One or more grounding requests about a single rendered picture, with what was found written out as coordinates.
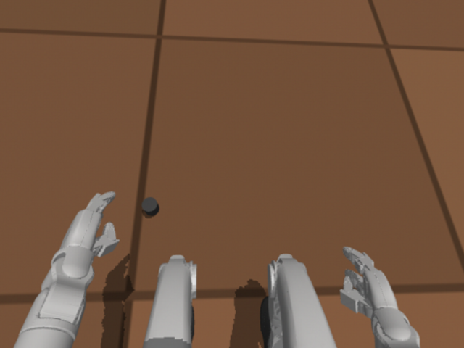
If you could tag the left robot arm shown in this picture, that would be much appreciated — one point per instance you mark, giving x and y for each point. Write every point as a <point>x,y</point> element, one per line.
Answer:
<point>56,314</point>

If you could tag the tin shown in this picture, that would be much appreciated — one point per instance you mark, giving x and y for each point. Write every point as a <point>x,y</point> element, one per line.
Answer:
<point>150,206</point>

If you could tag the right robot arm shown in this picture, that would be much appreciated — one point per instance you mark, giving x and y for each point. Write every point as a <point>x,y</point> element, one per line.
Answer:
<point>392,329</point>

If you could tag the left robot hand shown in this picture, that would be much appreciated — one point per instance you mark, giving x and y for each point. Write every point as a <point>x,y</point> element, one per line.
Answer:
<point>82,231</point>

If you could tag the right robot hand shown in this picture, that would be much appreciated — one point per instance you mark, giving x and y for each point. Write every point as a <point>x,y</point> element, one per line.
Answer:
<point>373,289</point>

